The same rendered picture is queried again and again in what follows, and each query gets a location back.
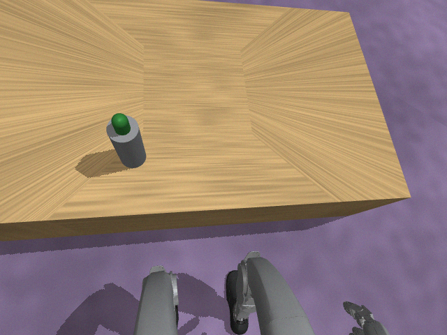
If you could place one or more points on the right robot hand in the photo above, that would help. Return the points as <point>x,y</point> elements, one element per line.
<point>365,319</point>

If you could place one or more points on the right robot foot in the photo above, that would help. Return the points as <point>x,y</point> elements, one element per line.
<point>238,327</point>

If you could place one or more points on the bottle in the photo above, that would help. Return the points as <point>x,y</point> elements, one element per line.
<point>124,134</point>

